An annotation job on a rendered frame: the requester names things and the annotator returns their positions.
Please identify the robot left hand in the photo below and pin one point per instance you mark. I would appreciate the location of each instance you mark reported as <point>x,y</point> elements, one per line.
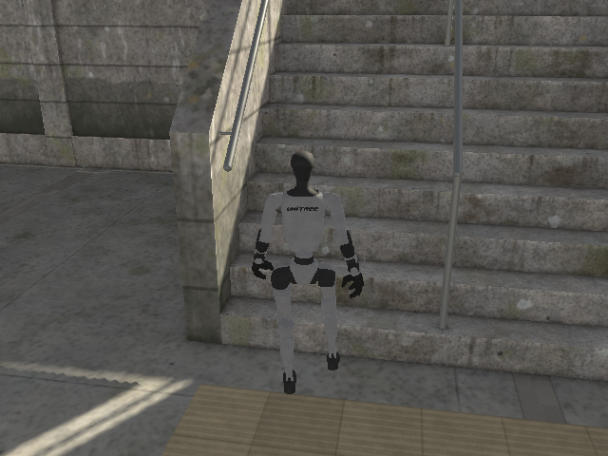
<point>266,265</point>

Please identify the robot left forearm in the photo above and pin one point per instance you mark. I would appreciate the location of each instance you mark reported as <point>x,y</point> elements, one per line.
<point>261,250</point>

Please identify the left robot upper arm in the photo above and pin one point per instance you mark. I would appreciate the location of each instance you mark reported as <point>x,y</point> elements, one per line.
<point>273,201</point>

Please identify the robot right hand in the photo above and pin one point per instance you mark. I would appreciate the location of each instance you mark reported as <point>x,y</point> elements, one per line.
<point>357,284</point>

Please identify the right robot upper arm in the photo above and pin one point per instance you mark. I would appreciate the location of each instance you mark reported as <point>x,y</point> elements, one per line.
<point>333,201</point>

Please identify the left robot shin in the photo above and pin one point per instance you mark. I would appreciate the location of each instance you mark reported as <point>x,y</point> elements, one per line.
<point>286,345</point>

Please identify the robot head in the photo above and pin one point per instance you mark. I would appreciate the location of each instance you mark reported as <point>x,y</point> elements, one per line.
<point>302,163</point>

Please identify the robot right forearm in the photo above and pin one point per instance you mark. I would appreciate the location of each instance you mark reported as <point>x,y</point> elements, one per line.
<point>350,257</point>

